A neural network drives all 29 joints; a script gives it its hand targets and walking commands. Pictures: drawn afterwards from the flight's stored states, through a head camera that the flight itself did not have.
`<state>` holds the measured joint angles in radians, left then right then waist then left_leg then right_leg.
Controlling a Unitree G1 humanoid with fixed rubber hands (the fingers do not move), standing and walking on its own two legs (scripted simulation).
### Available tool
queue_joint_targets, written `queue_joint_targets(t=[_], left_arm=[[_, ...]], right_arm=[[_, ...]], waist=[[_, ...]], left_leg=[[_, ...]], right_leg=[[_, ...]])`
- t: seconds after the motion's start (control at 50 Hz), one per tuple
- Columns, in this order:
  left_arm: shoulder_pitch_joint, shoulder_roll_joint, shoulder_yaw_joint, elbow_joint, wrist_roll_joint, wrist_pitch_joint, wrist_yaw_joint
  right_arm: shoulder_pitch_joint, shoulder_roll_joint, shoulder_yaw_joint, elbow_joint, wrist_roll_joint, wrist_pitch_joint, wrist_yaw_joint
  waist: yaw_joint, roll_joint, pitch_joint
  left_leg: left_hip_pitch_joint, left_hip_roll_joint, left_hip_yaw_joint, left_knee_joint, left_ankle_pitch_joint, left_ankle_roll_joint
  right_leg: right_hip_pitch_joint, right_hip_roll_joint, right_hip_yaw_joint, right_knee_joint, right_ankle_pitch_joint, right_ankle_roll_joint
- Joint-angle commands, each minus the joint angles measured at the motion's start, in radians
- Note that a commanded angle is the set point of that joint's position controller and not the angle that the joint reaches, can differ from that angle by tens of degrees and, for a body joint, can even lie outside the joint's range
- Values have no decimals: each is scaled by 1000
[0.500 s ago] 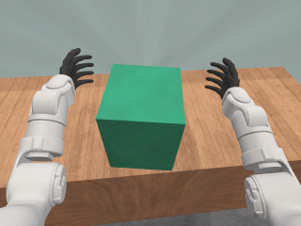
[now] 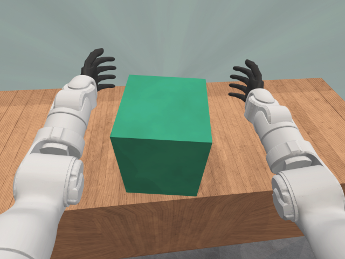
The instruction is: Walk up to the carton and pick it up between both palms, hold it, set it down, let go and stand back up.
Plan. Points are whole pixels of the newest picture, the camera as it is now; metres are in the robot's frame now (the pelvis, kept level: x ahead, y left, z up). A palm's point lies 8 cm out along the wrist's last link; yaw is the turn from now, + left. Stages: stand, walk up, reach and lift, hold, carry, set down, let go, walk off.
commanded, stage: reach and lift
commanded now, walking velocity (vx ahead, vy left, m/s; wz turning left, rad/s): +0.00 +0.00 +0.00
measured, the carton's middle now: (164, 138) +0.42 +0.02 +0.03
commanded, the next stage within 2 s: none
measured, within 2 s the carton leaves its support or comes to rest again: neither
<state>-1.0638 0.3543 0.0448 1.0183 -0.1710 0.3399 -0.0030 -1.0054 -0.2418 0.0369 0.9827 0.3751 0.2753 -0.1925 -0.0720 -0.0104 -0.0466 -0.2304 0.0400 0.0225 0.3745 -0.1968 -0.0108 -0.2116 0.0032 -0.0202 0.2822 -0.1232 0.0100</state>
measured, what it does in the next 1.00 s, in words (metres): stands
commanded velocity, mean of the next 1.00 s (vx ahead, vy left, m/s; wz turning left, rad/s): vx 0.00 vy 0.00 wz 0.00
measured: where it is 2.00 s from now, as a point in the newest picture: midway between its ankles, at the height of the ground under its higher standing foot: outside the picture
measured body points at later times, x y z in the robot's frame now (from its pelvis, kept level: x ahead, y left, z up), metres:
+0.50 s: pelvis +0.00 +0.00 -0.01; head +0.03 +0.01 +0.44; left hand +0.45 +0.17 +0.08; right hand +0.43 -0.17 +0.08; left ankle -0.01 +0.12 -0.75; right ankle +0.01 -0.13 -0.75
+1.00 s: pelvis -0.01 +0.00 -0.02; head +0.03 +0.01 +0.43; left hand +0.45 +0.15 +0.08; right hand +0.43 -0.15 +0.07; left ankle -0.01 +0.12 -0.75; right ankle +0.01 -0.13 -0.75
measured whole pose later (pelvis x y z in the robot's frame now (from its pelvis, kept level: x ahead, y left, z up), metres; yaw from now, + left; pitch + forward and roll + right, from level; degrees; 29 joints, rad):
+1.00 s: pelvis -0.01 +0.00 -0.02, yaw +1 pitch +16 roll -1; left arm -1.04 0.20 0.03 1.45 -0.17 -0.24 0.06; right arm -0.96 -0.09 -0.07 1.25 0.20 -0.12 -0.17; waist -0.06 0.00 -0.21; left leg -0.59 0.03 0.00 0.54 -0.22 -0.02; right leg -0.58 0.00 -0.03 0.48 -0.17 0.00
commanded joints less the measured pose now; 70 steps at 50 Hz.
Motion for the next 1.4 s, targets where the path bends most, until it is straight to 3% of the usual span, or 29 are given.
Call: queue_joint_targets(t=[0.0,0.08,0.16,0.34,0.46,0.54,0.72,0.86,0.98,1.06,1.12,1.16,1.18,1.24,1.38], left_arm=[[-363,109,16,-122,16,-115,8],[-402,90,4,-148,1,-196,32],[-412,85,9,-130,-9,-270,44],[-346,54,16,123,10,-454,21],[-354,30,-13,227,2,-567,22],[-376,25,-31,229,-17,-598,35],[-418,-5,-66,259,-56,-613,49],[-435,-55,-39,272,-30,-628,54],[-442,-143,27,251,65,-618,52],[-435,-231,120,196,186,-596,36],[-425,-396,221,136,345,-584,-19],[-410,-688,228,152,470,-578,-95],[-369,-756,243,172,509,-577,-119],[-299,-807,288,148,570,-557,-131],[-216,-846,283,25,589,-473,-135]], right_arm=[[-341,-103,-45,-131,-40,-99,-2],[-356,-90,-95,-187,-96,-166,0],[-358,-63,-125,-204,-148,-215,-4],[-295,-3,-115,-24,-187,-335,0],[-296,-14,-80,86,-149,-434,18],[-317,-36,-54,95,-112,-469,26],[-359,-26,-41,94,-92,-454,31],[-374,46,-63,104,-130,-441,28],[-371,144,-167,97,-254,-432,17],[-361,246,-285,60,-394,-450,17],[-338,430,-396,13,-577,-482,79],[-342,751,-411,-15,-741,-502,169],[-322,807,-414,-35,-787,-508,205],[-273,839,-413,-59,-837,-507,248],[-217,856,-366,-82,-864,-520,258]], waist=[[13,68,-416],[11,88,-520],[9,71,-622],[4,41,-631],[4,73,-628],[2,86,-686],[8,73,-710],[12,45,-707],[-3,47,-666],[-5,49,-644],[8,62,-614],[15,87,-573],[25,106,-572],[34,104,-507],[40,13,-402]], left_leg=[[164,-48,15,15,355,-49],[175,-45,17,41,342,-64],[134,-49,20,66,329,-64],[-38,-52,15,91,309,-52],[-36,-43,8,133,370,-72],[-8,-41,7,174,433,-86],[-62,-40,5,181,343,-68],[-114,-42,5,167,289,-48],[-102,-42,12,140,265,-45],[-58,-44,26,111,300,-51],[17,-48,47,65,335,-58],[87,-50,60,39,363,-66],[105,-51,66,34,381,-74],[93,-49,69,1,380,-78],[154,-39,89,-21,456,-62]], right_leg=[[161,55,-28,27,277,-10],[96,54,-39,36,232,-15],[97,46,-36,72,280,-5],[116,22,-16,143,357,12],[21,25,-24,164,335,2],[-32,35,-32,177,351,-3],[-97,27,-22,192,253,-8],[-95,14,-14,193,210,-4],[-72,6,-15,164,191,-5],[-11,5,-26,133,222,-2],[57,3,-50,87,223,2],[111,6,-73,52,245,-1],[152,9,-74,47,279,-11],[246,17,-73,40,313,-11],[276,37,-93,22,317,22]])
